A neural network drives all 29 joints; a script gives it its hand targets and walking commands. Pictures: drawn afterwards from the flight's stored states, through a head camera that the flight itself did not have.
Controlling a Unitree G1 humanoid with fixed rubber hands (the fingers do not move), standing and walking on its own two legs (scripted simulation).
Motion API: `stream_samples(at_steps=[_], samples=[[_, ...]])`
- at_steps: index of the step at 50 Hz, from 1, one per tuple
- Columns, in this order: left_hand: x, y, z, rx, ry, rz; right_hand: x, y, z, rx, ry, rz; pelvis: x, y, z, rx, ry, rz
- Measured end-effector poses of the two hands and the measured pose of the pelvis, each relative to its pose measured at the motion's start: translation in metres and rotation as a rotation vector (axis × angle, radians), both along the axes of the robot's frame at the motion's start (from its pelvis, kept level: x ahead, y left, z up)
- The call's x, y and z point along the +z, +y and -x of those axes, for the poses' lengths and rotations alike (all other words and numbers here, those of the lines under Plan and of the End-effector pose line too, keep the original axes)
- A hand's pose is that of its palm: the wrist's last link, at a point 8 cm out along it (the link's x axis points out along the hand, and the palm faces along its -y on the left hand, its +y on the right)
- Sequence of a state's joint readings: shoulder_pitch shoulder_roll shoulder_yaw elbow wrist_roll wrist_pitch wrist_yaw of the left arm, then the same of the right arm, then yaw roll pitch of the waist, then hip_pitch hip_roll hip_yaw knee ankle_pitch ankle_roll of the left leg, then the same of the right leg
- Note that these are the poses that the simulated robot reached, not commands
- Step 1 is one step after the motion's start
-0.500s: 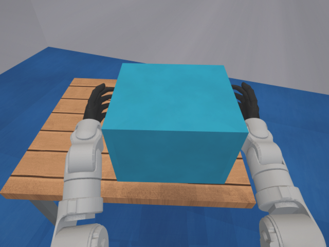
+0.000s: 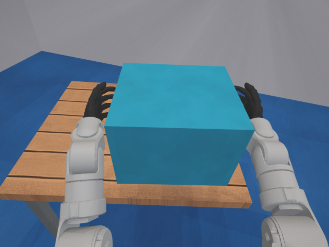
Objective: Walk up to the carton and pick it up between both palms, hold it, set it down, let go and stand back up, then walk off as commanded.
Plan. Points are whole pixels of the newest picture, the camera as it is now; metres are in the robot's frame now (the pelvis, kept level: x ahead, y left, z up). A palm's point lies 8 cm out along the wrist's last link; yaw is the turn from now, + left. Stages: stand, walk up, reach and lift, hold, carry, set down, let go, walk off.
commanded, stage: hold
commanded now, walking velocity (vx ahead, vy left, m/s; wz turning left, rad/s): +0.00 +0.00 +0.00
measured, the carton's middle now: (173, 122) +0.38 -0.02 +0.14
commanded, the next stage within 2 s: none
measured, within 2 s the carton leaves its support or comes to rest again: neither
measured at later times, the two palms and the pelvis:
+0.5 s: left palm (84, 118) +0.34 +0.19 +0.18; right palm (240, 112) +0.37 -0.17 +0.19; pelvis +0.00 -0.01 +0.00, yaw +2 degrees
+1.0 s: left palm (92, 117) +0.34 +0.17 +0.18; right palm (246, 112) +0.37 -0.19 +0.19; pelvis +0.01 -0.01 +0.00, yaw +1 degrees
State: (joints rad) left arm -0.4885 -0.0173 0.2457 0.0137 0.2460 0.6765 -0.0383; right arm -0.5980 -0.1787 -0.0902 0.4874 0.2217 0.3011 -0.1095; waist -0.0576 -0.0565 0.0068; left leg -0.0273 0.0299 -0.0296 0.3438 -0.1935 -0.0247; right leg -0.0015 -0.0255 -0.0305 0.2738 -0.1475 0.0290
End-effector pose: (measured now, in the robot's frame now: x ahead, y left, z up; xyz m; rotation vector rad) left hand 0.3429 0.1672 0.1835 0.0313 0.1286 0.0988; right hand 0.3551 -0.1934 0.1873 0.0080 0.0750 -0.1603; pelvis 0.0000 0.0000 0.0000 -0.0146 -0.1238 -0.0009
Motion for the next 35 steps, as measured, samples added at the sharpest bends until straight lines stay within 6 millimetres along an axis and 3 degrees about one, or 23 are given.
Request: stream_samples(at_steps=[7,17,35], samples=[[0.006,-0.002,0.0,0.018,0.004,-0.005,0.003,-0.002,-0.007,0.022,0.005,-0.004,0.0,-0.009,0.006,-0.002,0.011,-0.008],[0.008,0.015,0.004,0.055,-0.011,-0.01,0.009,0.017,-0.019,0.058,-0.012,-0.005,0.001,-0.018,0.004,0.033,0.026,-0.009],[0.002,0.015,-0.005,0.015,-0.01,-0.016,0.001,0.016,-0.012,0.015,-0.007,-0.009,0.001,-0.001,-0.001,0.016,0.022,-0.003]])
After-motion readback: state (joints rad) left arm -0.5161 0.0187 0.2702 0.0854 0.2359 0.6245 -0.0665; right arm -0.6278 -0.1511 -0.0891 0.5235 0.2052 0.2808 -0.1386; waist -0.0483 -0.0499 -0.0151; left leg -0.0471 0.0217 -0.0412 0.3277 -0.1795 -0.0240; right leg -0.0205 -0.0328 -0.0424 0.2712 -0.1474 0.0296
